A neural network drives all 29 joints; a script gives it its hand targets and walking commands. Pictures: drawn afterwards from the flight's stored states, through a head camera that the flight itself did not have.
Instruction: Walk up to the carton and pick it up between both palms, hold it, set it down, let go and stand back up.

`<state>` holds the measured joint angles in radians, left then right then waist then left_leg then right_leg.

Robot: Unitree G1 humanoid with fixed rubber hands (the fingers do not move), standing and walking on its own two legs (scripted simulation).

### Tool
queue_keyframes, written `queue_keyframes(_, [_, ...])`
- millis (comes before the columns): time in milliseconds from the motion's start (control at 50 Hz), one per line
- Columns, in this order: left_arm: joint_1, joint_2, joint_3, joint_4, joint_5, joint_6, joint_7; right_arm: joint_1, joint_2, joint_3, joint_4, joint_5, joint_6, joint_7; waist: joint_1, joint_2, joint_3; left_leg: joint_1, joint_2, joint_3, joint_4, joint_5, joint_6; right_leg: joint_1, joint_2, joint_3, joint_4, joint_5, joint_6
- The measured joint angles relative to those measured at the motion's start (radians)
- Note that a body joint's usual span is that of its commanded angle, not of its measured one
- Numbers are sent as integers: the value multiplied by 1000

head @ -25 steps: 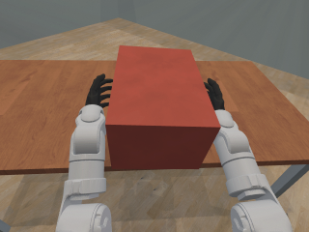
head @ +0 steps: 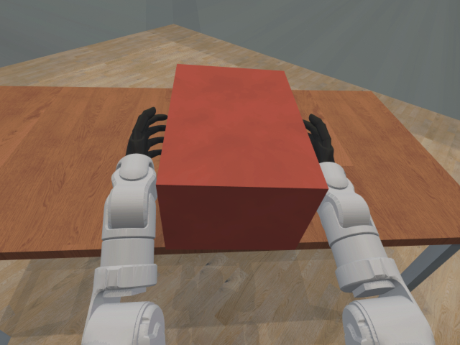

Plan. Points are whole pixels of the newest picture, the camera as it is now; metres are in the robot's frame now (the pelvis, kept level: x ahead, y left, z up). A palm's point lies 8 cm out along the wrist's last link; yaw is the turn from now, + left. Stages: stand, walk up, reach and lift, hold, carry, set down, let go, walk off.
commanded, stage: hold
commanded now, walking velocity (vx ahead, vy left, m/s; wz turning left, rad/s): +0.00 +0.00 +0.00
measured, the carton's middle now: (231, 149) +0.39 +0.00 +0.17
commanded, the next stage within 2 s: none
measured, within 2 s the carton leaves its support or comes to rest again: neither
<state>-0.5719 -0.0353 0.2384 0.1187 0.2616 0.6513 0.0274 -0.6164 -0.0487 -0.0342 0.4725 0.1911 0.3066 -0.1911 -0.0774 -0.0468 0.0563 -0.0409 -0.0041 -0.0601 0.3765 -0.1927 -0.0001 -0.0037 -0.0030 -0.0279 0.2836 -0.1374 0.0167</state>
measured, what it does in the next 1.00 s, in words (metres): stands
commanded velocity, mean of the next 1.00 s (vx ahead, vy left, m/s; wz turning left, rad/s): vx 0.00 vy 0.00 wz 0.00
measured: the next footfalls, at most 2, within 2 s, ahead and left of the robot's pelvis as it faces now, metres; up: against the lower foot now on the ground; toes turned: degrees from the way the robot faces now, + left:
none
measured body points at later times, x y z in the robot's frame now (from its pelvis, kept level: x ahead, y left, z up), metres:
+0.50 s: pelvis +0.00 +0.00 +0.00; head -0.04 +0.02 +0.45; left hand +0.38 +0.15 +0.18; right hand +0.37 -0.15 +0.17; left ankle +0.02 +0.12 -0.75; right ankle +0.02 -0.13 -0.75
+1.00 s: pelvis +0.00 +0.00 +0.00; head -0.04 +0.03 +0.45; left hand +0.37 +0.15 +0.18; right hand +0.37 -0.15 +0.17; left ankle +0.02 +0.12 -0.75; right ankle +0.02 -0.13 -0.75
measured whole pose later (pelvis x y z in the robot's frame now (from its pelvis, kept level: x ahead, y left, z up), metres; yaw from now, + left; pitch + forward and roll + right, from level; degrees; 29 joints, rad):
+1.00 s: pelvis +0.00 +0.00 +0.00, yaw +0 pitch -8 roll -1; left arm -0.56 -0.04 0.24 0.12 0.27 0.66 0.02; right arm -0.61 -0.04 -0.04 0.47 0.18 0.32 -0.19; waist -0.07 -0.05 0.05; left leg -0.03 -0.01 -0.06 0.38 -0.19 0.00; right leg 0.00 0.00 -0.03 0.28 -0.14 0.02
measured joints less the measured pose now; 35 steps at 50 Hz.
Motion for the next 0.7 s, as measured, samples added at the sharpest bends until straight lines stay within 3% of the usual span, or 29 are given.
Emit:
queue_keyframes(240, [4,-8,-2,13,5,6,2,9,-2,-5,-2,-1,19,2,12,7,-4,8,0,6,-4,-2,1,3,0,6,2,-3,-1])
queue_keyframes(440, [11,-5,-1,-14,-3,9,1,14,2,0,-23,-1,17,-2,4,8,-5,10,0,0,-5,0,0,8,0,0,-2,-1,-1])
queue_keyframes(580, [-15,-10,18,39,12,16,-7,-5,8,-19,31,-23,22,10,17,0,-4,18,-1,9,-21,8,1,4,-2,9,3,-2,-2])
queue_keyframes(700, [-3,5,-10,2,-8,2,7,1,3,-10,-11,-5,8,1,7,5,-9,-4,2,0,0,0,-1,-2,2,0,-3,2,-2])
